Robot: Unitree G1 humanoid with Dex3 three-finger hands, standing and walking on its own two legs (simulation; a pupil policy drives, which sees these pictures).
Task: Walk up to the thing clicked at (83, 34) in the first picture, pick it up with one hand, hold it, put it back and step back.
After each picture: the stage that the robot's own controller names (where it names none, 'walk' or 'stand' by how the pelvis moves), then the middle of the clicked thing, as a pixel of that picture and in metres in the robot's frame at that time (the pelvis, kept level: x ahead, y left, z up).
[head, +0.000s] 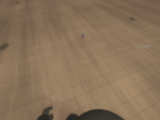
stand; (82, 36) +1.96 +0.23 -0.72
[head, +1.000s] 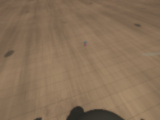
walk; (85, 43) +1.83 +0.31 -0.72
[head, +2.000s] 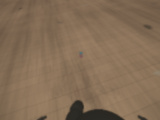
walk; (81, 54) +1.24 +0.30 -0.72
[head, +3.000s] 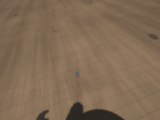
walk; (77, 74) +0.80 +0.28 -0.72
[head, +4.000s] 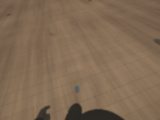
walk; (77, 89) +0.51 +0.22 -0.71
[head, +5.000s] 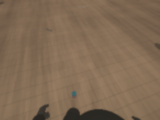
stand; (74, 94) +0.39 +0.18 -0.70
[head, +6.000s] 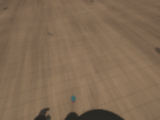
stand; (73, 99) +0.36 +0.19 -0.72
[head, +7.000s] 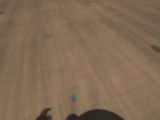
stand; (73, 98) +0.38 +0.20 -0.73
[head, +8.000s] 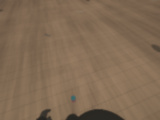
stand; (73, 99) +0.37 +0.20 -0.73
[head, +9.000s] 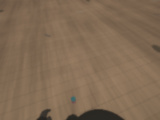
stand; (73, 100) +0.35 +0.20 -0.73
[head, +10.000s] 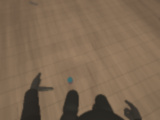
go down; (70, 80) +0.39 +0.20 -0.57
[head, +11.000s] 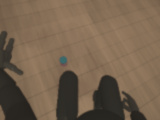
go down; (63, 61) +0.43 +0.24 -0.31
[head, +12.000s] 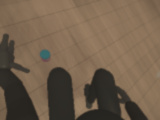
close in; (45, 56) +0.42 +0.27 -0.25
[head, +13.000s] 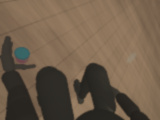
close; (22, 55) +0.40 +0.29 -0.22
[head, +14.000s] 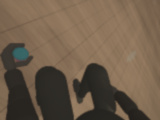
close; (21, 56) +0.39 +0.29 -0.22
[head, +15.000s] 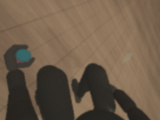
lift; (23, 57) +0.38 +0.28 -0.23
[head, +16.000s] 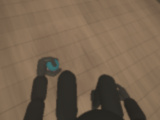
lift; (53, 67) +0.32 +0.26 -0.08
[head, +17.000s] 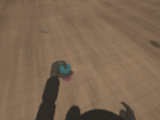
hold; (66, 72) +0.33 +0.17 +0.05
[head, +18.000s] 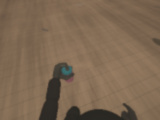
hold; (68, 74) +0.33 +0.17 +0.01
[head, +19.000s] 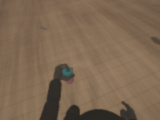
hold; (68, 75) +0.33 +0.16 -0.01
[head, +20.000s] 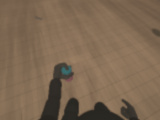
crouch; (67, 73) +0.34 +0.16 -0.05
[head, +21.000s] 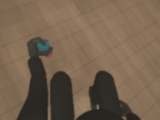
lower; (45, 49) +0.47 +0.26 -0.10
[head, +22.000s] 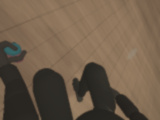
lower; (15, 53) +0.42 +0.31 -0.22
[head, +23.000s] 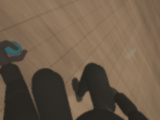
lower; (15, 53) +0.41 +0.31 -0.22
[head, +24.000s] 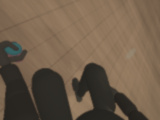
lower; (15, 53) +0.41 +0.31 -0.22
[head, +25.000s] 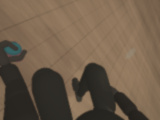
lower; (15, 53) +0.41 +0.31 -0.22
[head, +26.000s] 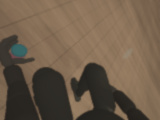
open; (18, 53) +0.41 +0.29 -0.23
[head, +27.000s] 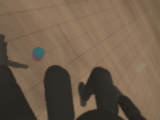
stand; (38, 54) +0.41 +0.28 -0.24
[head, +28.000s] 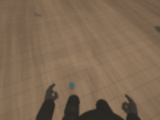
stand; (72, 86) +0.40 +0.18 -0.59
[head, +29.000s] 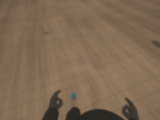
stand; (73, 96) +0.39 +0.19 -0.66
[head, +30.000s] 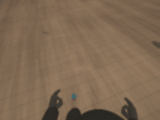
stand; (74, 97) +0.38 +0.18 -0.67
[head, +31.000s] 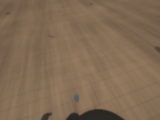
stand; (76, 98) +0.40 +0.17 -0.72
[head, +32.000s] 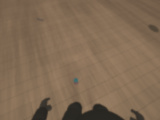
walk; (76, 81) +0.48 +0.16 -0.70
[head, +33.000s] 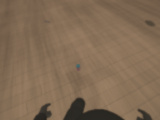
walk; (78, 67) +0.78 +0.25 -0.70
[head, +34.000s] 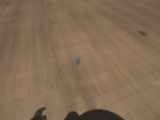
stand; (78, 61) +1.05 +0.22 -0.71
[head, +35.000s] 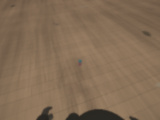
stand; (80, 62) +1.04 +0.20 -0.72
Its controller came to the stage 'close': yes
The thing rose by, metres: 0.70
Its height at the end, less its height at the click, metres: +0.00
